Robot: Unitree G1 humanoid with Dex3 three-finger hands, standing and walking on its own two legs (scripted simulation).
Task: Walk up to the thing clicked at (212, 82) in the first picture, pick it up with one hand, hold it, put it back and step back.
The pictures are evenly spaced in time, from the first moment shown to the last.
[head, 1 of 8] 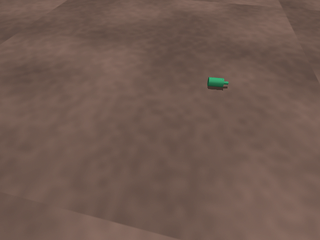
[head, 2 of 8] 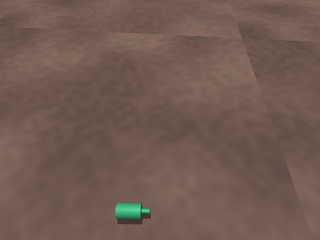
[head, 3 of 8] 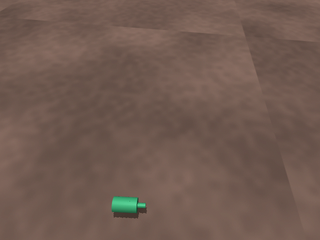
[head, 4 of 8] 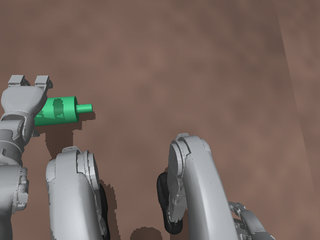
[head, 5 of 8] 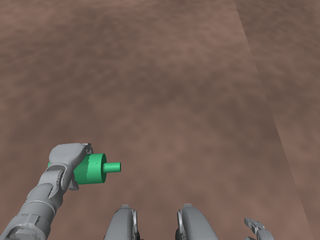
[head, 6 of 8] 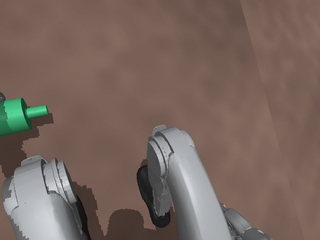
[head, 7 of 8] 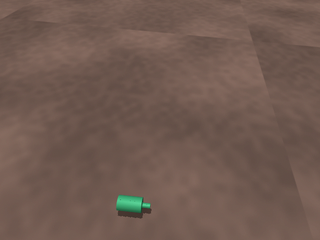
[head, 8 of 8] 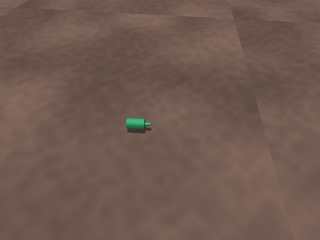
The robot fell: no
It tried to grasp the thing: yes
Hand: left
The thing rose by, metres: 0.66
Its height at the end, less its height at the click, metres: +0.00
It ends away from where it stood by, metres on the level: 0.00
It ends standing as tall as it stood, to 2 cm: yes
